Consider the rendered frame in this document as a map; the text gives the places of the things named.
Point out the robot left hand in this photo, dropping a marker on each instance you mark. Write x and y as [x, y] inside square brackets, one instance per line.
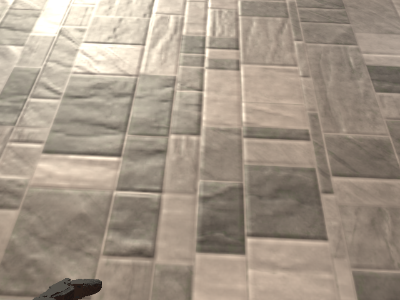
[71, 290]

